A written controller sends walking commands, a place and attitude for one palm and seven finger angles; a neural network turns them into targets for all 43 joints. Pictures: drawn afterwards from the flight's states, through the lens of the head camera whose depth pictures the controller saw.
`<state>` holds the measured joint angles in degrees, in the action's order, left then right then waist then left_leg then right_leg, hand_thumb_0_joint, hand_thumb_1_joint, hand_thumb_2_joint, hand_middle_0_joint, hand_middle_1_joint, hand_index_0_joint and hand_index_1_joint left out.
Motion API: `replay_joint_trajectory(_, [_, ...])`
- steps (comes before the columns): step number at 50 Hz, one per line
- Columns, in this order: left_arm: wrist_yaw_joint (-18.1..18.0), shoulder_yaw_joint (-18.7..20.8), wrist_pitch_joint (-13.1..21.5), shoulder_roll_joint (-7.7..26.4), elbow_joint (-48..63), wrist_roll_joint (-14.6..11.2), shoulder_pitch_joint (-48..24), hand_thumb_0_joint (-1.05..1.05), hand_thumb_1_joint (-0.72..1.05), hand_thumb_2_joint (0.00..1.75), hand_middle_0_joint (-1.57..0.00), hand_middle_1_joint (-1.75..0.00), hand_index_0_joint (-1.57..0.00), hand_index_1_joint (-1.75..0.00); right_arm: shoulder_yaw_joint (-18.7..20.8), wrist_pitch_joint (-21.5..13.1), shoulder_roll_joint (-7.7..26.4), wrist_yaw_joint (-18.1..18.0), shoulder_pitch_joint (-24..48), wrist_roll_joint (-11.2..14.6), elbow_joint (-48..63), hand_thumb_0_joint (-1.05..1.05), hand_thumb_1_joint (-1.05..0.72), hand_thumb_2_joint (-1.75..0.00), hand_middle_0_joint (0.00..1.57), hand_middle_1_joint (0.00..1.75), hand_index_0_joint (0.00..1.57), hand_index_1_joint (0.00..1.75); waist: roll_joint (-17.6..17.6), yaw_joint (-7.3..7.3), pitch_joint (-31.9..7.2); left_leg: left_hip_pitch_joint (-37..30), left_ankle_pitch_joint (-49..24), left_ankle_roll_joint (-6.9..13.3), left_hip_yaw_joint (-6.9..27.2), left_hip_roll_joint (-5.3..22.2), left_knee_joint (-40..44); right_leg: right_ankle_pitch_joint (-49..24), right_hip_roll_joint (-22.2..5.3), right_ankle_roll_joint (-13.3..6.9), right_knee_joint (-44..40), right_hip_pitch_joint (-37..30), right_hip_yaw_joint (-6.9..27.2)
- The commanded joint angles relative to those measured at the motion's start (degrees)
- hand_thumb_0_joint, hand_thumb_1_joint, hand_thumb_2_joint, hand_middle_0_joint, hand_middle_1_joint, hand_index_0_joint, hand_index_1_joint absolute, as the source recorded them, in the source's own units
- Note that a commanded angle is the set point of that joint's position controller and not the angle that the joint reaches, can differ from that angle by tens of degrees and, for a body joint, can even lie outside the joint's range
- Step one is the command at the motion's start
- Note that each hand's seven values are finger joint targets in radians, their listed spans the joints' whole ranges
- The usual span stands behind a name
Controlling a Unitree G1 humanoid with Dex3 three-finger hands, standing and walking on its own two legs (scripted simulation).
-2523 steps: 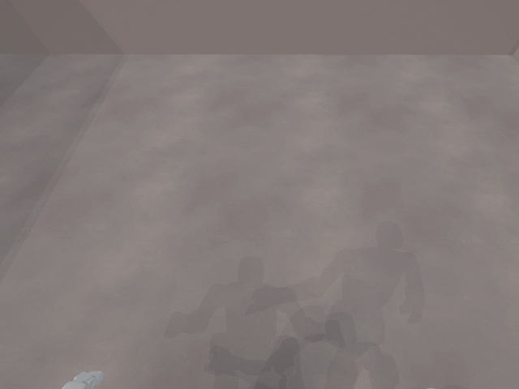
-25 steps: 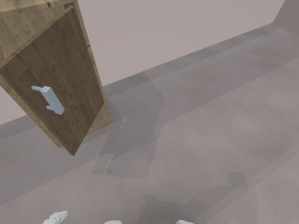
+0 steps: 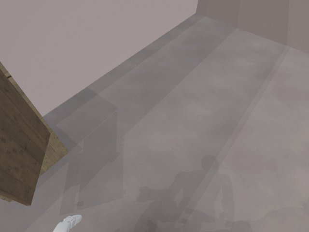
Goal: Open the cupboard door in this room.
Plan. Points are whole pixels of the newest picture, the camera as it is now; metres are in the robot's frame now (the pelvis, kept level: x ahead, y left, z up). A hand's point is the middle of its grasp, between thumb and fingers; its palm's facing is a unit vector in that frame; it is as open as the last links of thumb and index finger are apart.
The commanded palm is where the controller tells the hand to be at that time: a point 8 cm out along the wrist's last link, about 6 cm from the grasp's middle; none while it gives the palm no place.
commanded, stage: walk to a spot facing it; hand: left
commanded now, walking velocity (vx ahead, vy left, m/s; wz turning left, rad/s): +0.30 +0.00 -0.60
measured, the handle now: out of the picture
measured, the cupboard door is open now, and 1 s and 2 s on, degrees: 44 44 44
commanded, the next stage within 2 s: turn to face it in 1.54 s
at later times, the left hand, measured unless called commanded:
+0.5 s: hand (106, 191) +0.26 +0.16 -0.16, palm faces -0.30 -0.94 -0.17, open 7.4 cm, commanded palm none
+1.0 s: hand (147, 148) +0.42 +0.04 -0.17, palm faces -0.40 -0.90 -0.18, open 7.2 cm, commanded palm none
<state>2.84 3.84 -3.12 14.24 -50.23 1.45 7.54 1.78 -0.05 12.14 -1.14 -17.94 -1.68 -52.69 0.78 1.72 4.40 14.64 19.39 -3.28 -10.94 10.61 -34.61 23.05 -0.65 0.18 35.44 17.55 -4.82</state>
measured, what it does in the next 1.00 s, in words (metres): walks ahead, turning right: right foot, then left foot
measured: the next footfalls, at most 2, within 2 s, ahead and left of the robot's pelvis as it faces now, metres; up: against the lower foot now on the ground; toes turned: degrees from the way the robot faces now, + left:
right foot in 0.02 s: +0.05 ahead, -0.13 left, +0.00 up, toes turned -4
left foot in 0.30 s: +0.17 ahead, +0.12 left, +0.00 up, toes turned -7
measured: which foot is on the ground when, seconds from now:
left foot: down 0.00-0.00, up 0.02-0.28, down 0.30-0.66, up 0.68-1.00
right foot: up 0.00-0.00, down 0.02-0.30, up 0.32-0.64, down 0.66-1.00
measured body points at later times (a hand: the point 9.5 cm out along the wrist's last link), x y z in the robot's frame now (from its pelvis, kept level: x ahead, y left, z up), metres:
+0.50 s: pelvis +0.12 -0.01 +0.01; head +0.17 +0.00 +0.46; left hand +0.27 +0.21 -0.14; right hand +0.06 -0.25 -0.12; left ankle +0.13 +0.12 -0.73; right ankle +0.11 -0.15 -0.66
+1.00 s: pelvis +0.31 -0.12 +0.00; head +0.34 -0.12 +0.45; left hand +0.44 +0.09 -0.16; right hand +0.26 -0.36 -0.13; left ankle +0.44 -0.04 -0.72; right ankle +0.22 -0.19 -0.73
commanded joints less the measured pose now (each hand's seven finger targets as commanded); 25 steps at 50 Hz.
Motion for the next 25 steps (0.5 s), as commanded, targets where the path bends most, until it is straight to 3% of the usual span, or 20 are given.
replay_joint_trajectory(1, [-2.11, 4.43, 2.55, 16.39, -0.14, -0.59, 15.12, 0.00, 0.90, 0.90, -0.20, -0.30, -0.20, -0.30, 1.97, -0.12, 7.66, 0.28, 11.07, 0.61, 8.90, 0.00, -0.90, -0.90, 0.20, 0.30, 0.20, 0.30, -18.27, -11.13, -3.37, 29.32, 20.22, -0.17, 6.69, -5.29, -27.04, 0.22, -22.81, -14.51, -23.78, -19.59, 36.69])
replay_joint_trajectory(2, [-2.71, 4.31, 2.80, 15.11, -0.17, -0.48, 13.03, 0.00, 0.90, 0.90, -0.20, -0.30, -0.20, -0.30, 2.46, -0.13, 7.77, 0.76, 11.53, 0.99, 9.04, 0.00, -0.90, -0.90, 0.20, 0.30, 0.20, 0.30, -11.65, -8.46, -3.16, 29.90, 15.05, 0.16, 9.20, -4.24, -31.24, 12.08, -21.06, -15.85, -23.92, -17.55, 37.23])
replay_joint_trajectory(3, [-2.95, 3.76, 3.21, 12.71, 0.93, -0.17, 8.75, 0.00, 0.90, 0.90, -0.20, -0.30, -0.20, -0.30, 2.94, -0.43, 8.11, 0.95, 11.24, 0.65, 7.72, 0.00, -0.90, -0.90, 0.20, 0.30, 0.20, 0.30, -13.29, -6.35, -1.89, 29.48, 11.11, 0.05, 11.01, -3.33, -30.98, 13.29, -18.03, -14.51, -23.59, -13.90, 33.91])
replay_joint_trajectory(5, [-2.85, 3.06, 3.78, 10.18, 1.91, -0.02, 4.60, 0.00, 0.90, 0.90, -0.20, -0.30, -0.20, -0.30, 3.22, -0.23, 7.20, 1.56, 9.82, 0.31, 6.20, 0.00, -0.90, -0.90, 0.20, 0.30, 0.20, 0.30, -12.63, -3.46, -0.62, 21.98, 4.25, -0.44, 9.69, -3.62, -26.22, 7.67, -13.75, -11.92, -23.54, -6.03, 24.80])
replay_joint_trajectory(7, [-2.61, 3.05, 4.44, 10.21, 1.45, 0.26, 4.60, 0.00, 0.90, 0.90, -0.20, -0.30, -0.20, -0.30, 3.13, -0.60, 5.43, 1.95, 8.80, 0.45, 5.59, 0.00, -0.90, -0.90, 0.20, 0.30, 0.20, 0.30, -9.59, -2.62, -1.71, 15.49, 2.92, -0.49, 8.55, -4.97, -17.98, 4.54, -12.09, -11.58, -22.63, -3.44, 22.84])
replay_joint_trajectory(10, [-1.98, 3.36, 4.56, 10.70, 0.72, 0.22, 5.46, 0.00, 0.90, 0.90, -0.20, -0.30, -0.20, -0.30, 2.90, -1.53, 4.32, 1.99, 7.45, 0.56, 5.40, 0.00, -0.90, -0.90, 0.20, 0.30, 0.20, 0.30, -10.21, -2.32, -2.59, 7.88, 1.53, -0.17, 6.63, -8.00, -7.06, 5.25, -10.11, -11.40, -20.99, -1.32, 23.39])
replay_joint_trajectory(12, [-1.68, 3.27, 4.48, 9.92, 0.60, 0.01, 4.44, 0.00, 0.90, 0.90, -0.20, -0.30, -0.20, -0.30, 2.96, -2.35, 4.59, 1.60, 3.35, 0.55, 4.19, 0.00, -0.90, -0.90, 0.20, 0.30, 0.20, 0.30, -8.23, -0.07, -3.38, -2.30, -2.11, -0.15, 5.00, -9.60, 1.74, 7.43, -7.37, -9.53, -17.73, 3.37, 21.97])
replay_joint_trajectory(13, [-1.47, 3.01, 4.38, 8.36, 1.22, -0.14, 3.24, 0.00, 0.90, 0.90, -0.20, -0.30, -0.20, -0.30, 3.17, -2.92, 6.21, 0.94, -0.56, 0.57, 2.67, 0.00, -0.90, -0.90, 0.20, 0.30, 0.20, 0.30, -5.76, 1.90, -4.19, -11.68, -2.01, 0.26, 5.63, -8.51, 6.94, 7.72, -5.15, -7.77, -13.44, 9.79, 20.21])
replay_joint_trajectory(14, [-1.06, 2.21, 4.30, 4.63, 2.23, -0.29, 2.99, 0.00, 0.90, 0.90, -0.20, -0.30, -0.20, -0.30, 4.06, -3.50, 10.48, -0.02, -6.64, 0.04, 1.10, 0.00, -0.90, -0.90, 0.20, 0.30, 0.20, 0.30, 5.45, 4.85, -6.20, -21.26, 8.75, 3.07, 17.15, 0.04, 13.52, 8.41, 0.13, -4.88, -1.62, 18.72, 15.65])
replay_joint_trajectory(15, [-0.67, 1.35, 4.41, 1.52, 4.18, -0.72, 1.67, 0.00, 0.90, 0.90, -0.20, -0.30, -0.20, -0.30, 5.23, -3.98, 16.89, -0.62, -14.41, -1.23, -0.27, 0.00, -0.90, -0.90, 0.20, 0.30, 0.20, 0.30, 19.55, 7.74, -8.35, -25.03, 21.83, 10.00, 40.27, 17.89, 23.07, 13.53, 5.92, -1.25, 19.44, 28.06, 4.73])
replay_joint_trajectory(16, [-0.06, 2.01, 4.96, 3.59, 6.05, -0.21, -2.90, 0.00, 0.90, 0.90, -0.20, -0.30, -0.20, -0.30, 5.09, -3.88, 17.09, -1.00, -14.39, -0.90, -0.28, 0.00, -0.90, -0.90, 0.20, 0.30, 0.20, 0.30, 9.69, 7.32, -4.54, -18.91, 23.84, 14.53, 44.95, 22.27, 26.47, 10.17, -0.51, -1.75, 27.32, 30.01, 8.67])
replay_joint_trajectory(17, [0.11, 1.94, 5.26, 3.88, 5.42, 0.22, -3.23, 0.00, 0.90, 0.90, -0.20, -0.30, -0.20, -0.30, 4.40, -3.92, 15.34, -0.39, -11.30, -0.99, 0.86, 0.00, -0.90, -0.90, 0.20, 0.30, 0.20, 0.30, 5.25, 5.28, -3.22, -13.58, 21.91, 14.83, 42.19, 20.72, 25.24, 6.94, -2.31, -1.96, 32.71, 29.51, 8.25])
replay_joint_trajectory(19, [0.88, 2.05, 4.84, 2.22, 3.29, 0.65, -1.79, 0.00, 0.90, 0.90, -0.20, -0.30, -0.20, -0.30, 2.85, -4.51, 9.87, -0.29, -5.04, -0.72, 1.24, 0.00, -0.90, -0.90, 0.20, 0.30, 0.20, 0.30, 7.82, 1.48, 1.34, -8.08, 9.31, 10.49, 26.59, 13.32, 25.31, -2.45, -5.05, -0.70, 33.60, 28.28, 6.94])
replay_joint_trajectory(20, [1.33, 1.72, 4.45, 1.26, 2.56, 0.67, -0.65, 0.00, 0.90, 0.90, -0.20, -0.30, -0.20, -0.30, 2.37, -4.87, 8.77, -0.43, -4.49, -0.56, 0.83, 0.00, -0.90, -0.90, 0.20, 0.30, 0.20, 0.30, 8.49, 0.52, -0.10, -9.84, -0.51, 9.07, 19.38, 10.47, 23.79, -5.27, -5.24, -0.04, 31.01, 27.08, 5.39])
replay_joint_trajectory(22, [1.56, 0.73, 4.18, -0.54, 2.20, 0.49, -1.46, 0.00, 0.90, 0.90, -0.20, -0.30, -0.20, -0.30, 2.09, -5.25, 7.60, -0.60, -6.64, -0.41, -0.62, 0.00, -0.90, -0.90, 0.20, 0.30, 0.20, 0.30, 9.99, 0.90, -3.16, -14.28, -18.20, 7.66, 9.33, 7.24, 20.03, -7.02, -4.53, 0.30, 23.62, 23.93, 2.09])
replay_joint_trajectory(23, [1.57, 0.39, 3.94, -0.73, 2.33, 0.28, -2.21, 0.00, 0.90, 0.90, -0.20, -0.30, -0.20, -0.30, 2.14, -5.16, 8.05, -0.43, -7.24, -0.37, -1.29, 0.00, -0.90, -0.90, 0.20, 0.30, 0.20, 0.30, 10.34, 0.81, -3.97, -13.21, -20.80, 7.51, 6.17, 7.04, 19.63, -8.10, -4.52, 0.09, 19.11, 21.11, 1.26])
replay_joint_trajectory(25, [1.51, -0.04, 3.65, -0.75, 2.53, 0.20, -4.70, 0.00, 0.90, 0.90, -0.20, -0.30, -0.20, -0.30, 2.17, -4.83, 8.02, -0.10, -8.35, -0.44, -2.03, 0.00, -0.90, -0.90, 0.20, 0.30, 0.20, 0.30, 9.44, 1.60, -2.70, -10.20, -19.76, 7.52, 3.78, 7.22, 20.13, -9.07, -3.35, -0.36, 11.46, 15.60, -1.35])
